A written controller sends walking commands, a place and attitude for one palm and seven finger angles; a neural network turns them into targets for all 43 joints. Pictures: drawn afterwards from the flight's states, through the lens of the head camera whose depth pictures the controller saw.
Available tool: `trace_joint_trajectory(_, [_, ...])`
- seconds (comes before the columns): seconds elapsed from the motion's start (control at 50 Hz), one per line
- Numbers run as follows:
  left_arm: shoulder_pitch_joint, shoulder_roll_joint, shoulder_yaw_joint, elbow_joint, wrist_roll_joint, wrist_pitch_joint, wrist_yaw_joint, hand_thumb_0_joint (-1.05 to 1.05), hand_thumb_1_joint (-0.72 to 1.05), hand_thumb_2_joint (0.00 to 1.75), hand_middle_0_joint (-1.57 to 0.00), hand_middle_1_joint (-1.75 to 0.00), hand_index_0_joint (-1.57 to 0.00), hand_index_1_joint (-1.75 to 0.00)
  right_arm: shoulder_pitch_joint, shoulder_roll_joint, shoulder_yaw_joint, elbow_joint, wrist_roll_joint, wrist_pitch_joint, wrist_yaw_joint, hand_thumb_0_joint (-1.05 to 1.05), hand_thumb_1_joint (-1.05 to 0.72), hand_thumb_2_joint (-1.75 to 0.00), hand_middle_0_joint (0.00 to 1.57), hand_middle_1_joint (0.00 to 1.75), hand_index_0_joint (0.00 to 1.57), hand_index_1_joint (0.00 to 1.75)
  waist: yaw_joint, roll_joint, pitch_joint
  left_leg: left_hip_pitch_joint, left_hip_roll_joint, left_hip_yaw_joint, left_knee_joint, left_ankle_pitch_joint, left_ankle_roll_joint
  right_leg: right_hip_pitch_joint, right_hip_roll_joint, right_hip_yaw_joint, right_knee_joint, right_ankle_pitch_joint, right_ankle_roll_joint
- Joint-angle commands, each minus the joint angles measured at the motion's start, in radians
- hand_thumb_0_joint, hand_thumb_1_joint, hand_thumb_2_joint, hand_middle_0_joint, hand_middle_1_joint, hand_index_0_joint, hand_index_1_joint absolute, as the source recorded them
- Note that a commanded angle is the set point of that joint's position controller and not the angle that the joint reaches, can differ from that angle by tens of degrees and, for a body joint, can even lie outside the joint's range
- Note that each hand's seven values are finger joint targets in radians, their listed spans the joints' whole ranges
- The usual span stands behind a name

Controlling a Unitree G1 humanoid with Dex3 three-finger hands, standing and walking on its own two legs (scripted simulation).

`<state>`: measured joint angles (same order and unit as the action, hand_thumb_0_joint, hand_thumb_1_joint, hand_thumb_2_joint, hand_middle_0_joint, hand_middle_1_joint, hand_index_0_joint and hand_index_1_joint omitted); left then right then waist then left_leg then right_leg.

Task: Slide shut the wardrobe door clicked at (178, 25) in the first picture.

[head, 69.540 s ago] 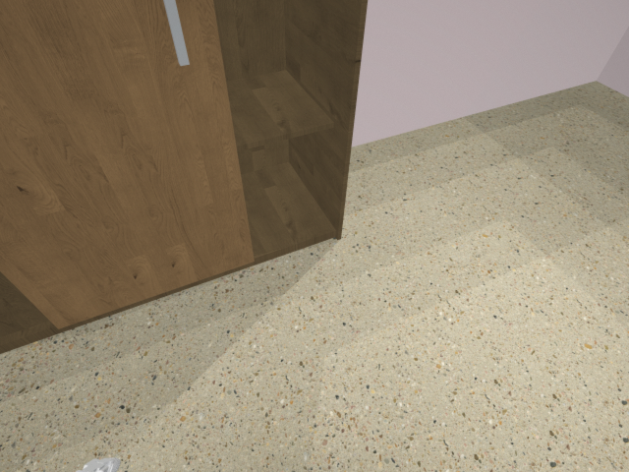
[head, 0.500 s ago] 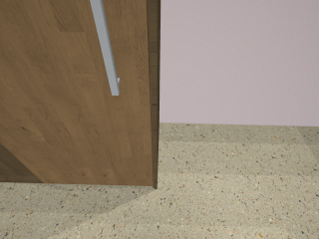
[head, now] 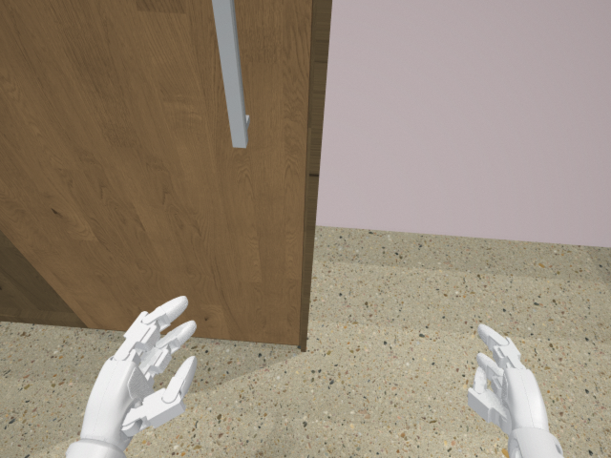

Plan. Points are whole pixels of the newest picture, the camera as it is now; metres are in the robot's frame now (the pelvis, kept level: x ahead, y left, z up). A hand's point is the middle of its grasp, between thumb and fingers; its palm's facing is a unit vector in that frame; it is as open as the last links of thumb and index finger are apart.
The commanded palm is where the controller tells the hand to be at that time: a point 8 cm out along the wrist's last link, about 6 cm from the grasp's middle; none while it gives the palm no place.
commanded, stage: raise the hand with hooked fingers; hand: left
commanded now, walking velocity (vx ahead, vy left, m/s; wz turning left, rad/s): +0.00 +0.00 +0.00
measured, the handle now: (231, 35) +0.54 +0.14 +0.29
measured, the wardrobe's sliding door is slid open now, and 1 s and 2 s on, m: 0.00 0.00 0.00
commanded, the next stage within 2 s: move the hooked fingers beside the handle in 1.72 s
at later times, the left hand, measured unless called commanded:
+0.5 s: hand (89, 320) +0.22 +0.24 +0.14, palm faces +0.04 -1.00 -0.07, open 11.3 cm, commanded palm +0.19 +0.28 +0.15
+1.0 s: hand out of the picture +0.25 +0.28 +0.24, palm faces +0.08 -0.99 -0.12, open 13.8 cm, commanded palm +0.22 +0.33 +0.25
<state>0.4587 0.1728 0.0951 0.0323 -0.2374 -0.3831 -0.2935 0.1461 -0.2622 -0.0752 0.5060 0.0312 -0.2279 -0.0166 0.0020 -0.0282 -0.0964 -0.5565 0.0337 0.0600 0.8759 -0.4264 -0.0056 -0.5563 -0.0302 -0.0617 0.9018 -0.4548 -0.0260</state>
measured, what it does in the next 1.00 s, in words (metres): stands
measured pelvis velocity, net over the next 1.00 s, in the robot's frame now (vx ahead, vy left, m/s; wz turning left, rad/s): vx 0.01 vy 0.01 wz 0.04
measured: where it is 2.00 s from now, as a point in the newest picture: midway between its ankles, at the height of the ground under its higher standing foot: outside the picture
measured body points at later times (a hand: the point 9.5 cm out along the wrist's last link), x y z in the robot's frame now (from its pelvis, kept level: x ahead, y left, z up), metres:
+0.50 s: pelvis +0.00 +0.02 +0.02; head +0.00 +0.01 +0.47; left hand +0.21 +0.29 +0.14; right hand +0.16 -0.21 -0.05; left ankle +0.01 +0.12 -0.69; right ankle +0.00 -0.10 -0.69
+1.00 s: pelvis +0.01 +0.01 +0.04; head -0.03 +0.00 +0.49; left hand +0.24 +0.34 +0.25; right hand +0.23 -0.18 -0.01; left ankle +0.01 +0.12 -0.69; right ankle +0.00 -0.10 -0.69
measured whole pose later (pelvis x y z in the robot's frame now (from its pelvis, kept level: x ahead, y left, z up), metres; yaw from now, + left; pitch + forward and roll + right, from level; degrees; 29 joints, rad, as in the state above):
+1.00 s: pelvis +0.01 +0.01 +0.04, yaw +2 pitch -4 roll -1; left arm -0.03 0.46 0.43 -0.07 -0.35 0.21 -0.41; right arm 0.18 -0.24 0.10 0.61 0.08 -0.25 -0.09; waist 0.07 0.05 -0.02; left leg -0.17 0.01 0.02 0.51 -0.27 0.01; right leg -0.12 -0.02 -0.11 0.46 -0.27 0.00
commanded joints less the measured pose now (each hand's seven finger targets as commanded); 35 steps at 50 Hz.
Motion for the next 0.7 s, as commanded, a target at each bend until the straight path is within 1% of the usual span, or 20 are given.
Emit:
trace_joint_trajectory(0.0, [-0.081, 0.146, 0.137, -0.449, -0.03, -0.072, 0.088, 0.0, 0.43, 0.7, -0.23, -0.6, -0.23, -0.6, 0.022, -0.077, 0.001, -0.169, -0.004, -0.02, -0.021, 0.0, -0.9, -0.9, 0.2, 0.3, 0.2, 0.3, 0.006, 0.114, -0.125, 0.072, -0.037, -0.039, -0.089, 0.222, 0.03, 0.054, 0.032, 0.03, -0.159, 0.249, 0.01])
trace_joint_trajectory(0.02, [-0.145, 0.146, 0.11, -0.505, -0.019, -0.097, 0.1, 0.0, 0.41, 0.69, -0.24, -0.62, -0.24, -0.62, 0.039, -0.077, 0.008, -0.161, -0.009, -0.023, -0.025, 0.0, -0.9, -0.9, 0.2, 0.3, 0.2, 0.3, -0.02, 0.129, -0.14, 0.096, -0.032, -0.05, -0.078, 0.238, 0.034, 0.037, 0.036, 0.026, -0.154, 0.265, 0.009])
trace_joint_trajectory(0.04, [-0.217, 0.149, 0.076, -0.538, -0.011, -0.116, 0.098, 0.0, 0.39, 0.68, -0.24, -0.63, -0.24, -0.63, 0.056, -0.085, 0.018, -0.149, -0.013, -0.027, -0.027, 0.0, -0.9, -0.9, 0.2, 0.3, 0.2, 0.3, -0.051, 0.108, -0.126, 0.101, -0.025, -0.066, -0.068, 0.227, 0.038, 0.009, 0.044, 0.023, -0.148, 0.252, 0.012])
trace_joint_trajectory(0.08, [-0.208, 0.135, 0.038, -0.507, -0.014, -0.125, 0.066, 0.0, 0.34, 0.66, -0.24, -0.66, -0.24, -0.66, 0.062, -0.09, 0.025, -0.129, -0.007, -0.044, -0.035, 0.0, -0.9, -0.9, 0.2, 0.3, 0.2, 0.3, -0.065, 0.142, -0.119, 0.126, -0.02, -0.078, -0.069, 0.206, 0.039, -0.01, 0.045, 0.022, -0.167, 0.229, 0.009])
trace_joint_trajectory(0.1, [-0.212, 0.15, 0.039, -0.475, -0.015, -0.113, 0.045, 0.0, 0.32, 0.65, -0.24, -0.68, -0.24, -0.68, 0.059, -0.097, 0.031, -0.116, -0.001, -0.051, -0.039, 0.0, -0.9, -0.9, 0.2, 0.3, 0.2, 0.3, -0.07, 0.143, -0.098, 0.125, -0.018, -0.086, -0.078, 0.188, 0.037, -0.011, 0.046, 0.02, -0.181, 0.212, 0.009])
trace_joint_trajectory(0.14, [-0.207, 0.187, 0.059, -0.4, -0.022, -0.046, 0.0, 0.0, 0.27, 0.63, -0.25, -0.7, -0.25, -0.7, 0.045, -0.106, 0.042, -0.105, 0.011, -0.059, -0.046, 0.0, -0.9, -0.9, 0.2, 0.3, 0.2, 0.3, -0.057, 0.137, -0.074, 0.112, -0.019, -0.096, -0.108, 0.16, 0.037, 0.025, 0.046, 0.023, -0.213, 0.183, 0.007])
trace_joint_trajectory(0.18, [-0.16, 0.22, 0.113, -0.358, -0.04, 0.039, -0.028, 0.0, 0.22, 0.61, -0.25, -0.74, -0.25, -0.74, 0.02, -0.105, 0.045, -0.109, 0.022, -0.064, -0.055, 0.0, -0.9, -0.9, 0.2, 0.3, 0.2, 0.3, -0.024, 0.114, -0.088, 0.116, -0.021, -0.09, -0.141, 0.152, 0.036, 0.08, 0.035, 0.031, -0.253, 0.175, 0.011])
trace_joint_trajectory(0.2, [-0.15, 0.237, 0.145, -0.344, -0.049, 0.082, -0.033, 0.0, 0.2, 0.6, -0.25, -0.75, -0.25, -0.75, 0.013, -0.103, 0.05, -0.109, 0.022, -0.063, -0.058, 0.0, -0.9, -0.9, 0.2, 0.3, 0.2, 0.3, -0.009, 0.086, -0.112, 0.12, -0.024, -0.089, -0.158, 0.164, 0.036, 0.117, 0.031, 0.028, -0.266, 0.183, 0.013])
trace_joint_trajectory(0.22, [-0.14, 0.237, 0.167, -0.331, -0.062, 0.123, -0.035, 0.0, 0.18, 0.59, -0.25, -0.76, -0.25, -0.76, 0.0, -0.098, 0.054, -0.11, 0.025, -0.063, -0.061, 0.0, -0.9, -0.9, 0.2, 0.3, 0.2, 0.3, 0.006, 0.083, -0.112, 0.131, -0.023, -0.086, -0.177, 0.179, 0.035, 0.141, 0.031, 0.023, -0.277, 0.198, 0.014])
trace_joint_trajectory(0.24, [-0.123, 0.257, 0.215, -0.289, -0.077, 0.162, -0.03, 0.0, 0.15, 0.58, -0.25, -0.78, -0.25, -0.78, -0.014, -0.094, 0.056, -0.105, 0.026, -0.062, -0.063, 0.0, -0.9, -0.9, 0.2, 0.3, 0.2, 0.3, 0.023, 0.046, -0.103, 0.126, -0.024, -0.09, -0.192, 0.188, 0.032, 0.175, 0.034, 0.018, -0.288, 0.203, 0.016])
trace_joint_trajectory(0.26, [-0.142, 0.254, 0.223, -0.325, -0.092, 0.18, -0.025, 0.0, 0.13, 0.57, -0.25, -0.8, -0.25, -0.8, -0.02, -0.091, 0.063, -0.113, 0.026, -0.063, -0.064, 0.0, -0.9, -0.9, 0.2, 0.3, 0.2, 0.3, 0.028, 0.036, -0.105, 0.136, -0.024, -0.089, -0.21, 0.202, 0.031, 0.19, 0.031, 0.008, -0.294, 0.218, 0.019])
trace_joint_trajectory(0.32, [-0.173, 0.274, 0.277, -0.387, -0.12, 0.196, -0.002, 0.0, 0.06, 0.54, -0.26, -0.84, -0.26, -0.84, -0.018, -0.085, 0.07, -0.108, 0.02, -0.08, -0.062, 0.0, -0.9, -0.9, 0.2, 0.3, 0.2, 0.3, 0.04, 0.034, -0.129, 0.182, -0.022, -0.087, -0.244, 0.256, 0.029, 0.232, 0.037, -0.011, -0.304, 0.276, 0.021])
trace_joint_trajectory(0.34, [-0.177, 0.295, 0.297, -0.38, -0.124, 0.198, 0.003, 0.0, 0.04, 0.53, -0.26, -0.86, -0.26, -0.86, -0.025, -0.087, 0.073, -0.103, 0.019, -0.086, -0.061, 0.0, -0.9, -0.9, 0.2, 0.3, 0.2, 0.3, 0.049, 0.028, -0.113, 0.182, -0.023, -0.087, -0.251, 0.266, 0.028, 0.25, 0.04, -0.006, -0.313, 0.281, 0.018])
trace_joint_trajectory(0.38, [-0.206, 0.282, 0.284, -0.385, -0.126, 0.193, -0.003, 0.0, -0.01, 0.51, -0.27, -0.88, -0.27, -0.88, -0.005, -0.09, 0.075, -0.092, 0.021, -0.101, -0.058, 0.0, -0.9, -0.9, 0.2, 0.3, 0.2, 0.3, 0.036, 0.054, -0.1, 0.208, -0.023, -0.081, -0.269, 0.267, 0.026, 0.244, 0.038, -0.01, -0.328, 0.284, 0.019])
trace_joint_trajectory(0.4, [-0.213, 0.279, 0.277, -0.377, -0.126, 0.193, -0.008, 0.0, -0.03, 0.5, -0.27, -0.9, -0.27, -0.9, -0.002, -0.094, 0.075, -0.086, 0.023, -0.109, -0.058, 0.0, -0.9, -0.9, 0.2, 0.3, 0.2, 0.3, 0.033, 0.037, -0.084, 0.213, -0.022, -0.082, -0.278, 0.263, 0.026, 0.241, 0.039, -0.012, -0.338, 0.281, 0.02])
trace_joint_trajectory(0.42, [-0.224, 0.273, 0.265, -0.383, -0.126, 0.195, -0.015, 0.0, -0.06, 0.49, -0.27, -0.92, -0.27, -0.92, 0.0, -0.098, 0.074, -0.082, 0.026, -0.117, -0.058, 0.0, -0.9, -0.9, 0.2, 0.3, 0.2, 0.3, 0.03, 0.061, -0.073, 0.228, -0.023, -0.08, -0.286, 0.26, 0.027, 0.235, 0.039, -0.011, -0.347, 0.28, 0.019])
trace_joint_trajectory(0.52, [-0.338, 0.327, 0.282, -0.403, -0.116, 0.252, -0.031, 0.0, -0.17, 0.44, -0.28, -0.99, -0.28, -0.99, 0.002, -0.11, 0.076, -0.068, 0.036, -0.144, -0.071, 0.0, -0.9, -0.9, 0.2, 0.3, 0.2, 0.3, 0.032, 0.099, -0.049, 0.289, -0.023, -0.088, -0.344, 0.239, 0.029, 0.26, 0.038, -0.017, -0.394, 0.251, 0.017])
trace_joint_trajectory(0.56, [-0.389, 0.368, 0.32, -0.41, -0.118, 0.276, -0.03, 0.0, -0.22, 0.42, -0.28, -1.02, -0.28, -1.02, -0.004, -0.114, 0.078, -0.063, 0.034, -0.149, -0.078, 0.0, -0.9, -0.9, 0.2, 0.3, 0.2, 0.3, 0.04, 0.086, -0.046, 0.312, -0.023, -0.094, -0.366, 0.257, 0.03, 0.29, 0.039, -0.018, -0.411, 0.268, 0.014])
trace_joint_trajectory(0.66, [-0.476, 0.405, 0.365, -0.408, -0.13, 0.332, -0.038, 0.0, -0.34, 0.37, -0.29, -1.1, -0.29, -1.1, -0.022, -0.113, 0.089, -0.051, 0.039, -0.147, -0.083, 0.0, -0.9, -0.9, 0.2, 0.3, 0.2, 0.3, 0.051, 0.14, -0.031, 0.37, -0.026, -0.094, -0.406, 0.308, 0.023, 0.337, 0.043, -0.026, -0.439, 0.327, 0.007])
trace_joint_trajectory(0.68, [-0.486, 0.41, 0.374, -0.399, -0.133, 0.347, -0.042, 0.0, -0.36, 0.36, -0.29, -1.11, -0.29, -1.11, -0.023, -0.112, 0.088, -0.053, 0.04, -0.146, -0.084, 0.0, -0.9, -0.9, 0.2, 0.3, 0.2, 0.3, 0.054, 0.13, -0.044, 0.385, -0.026, -0.094, -0.412, 0.313, 0.024, 0.341, 0.043, -0.026, -0.445, 0.334, 0.009])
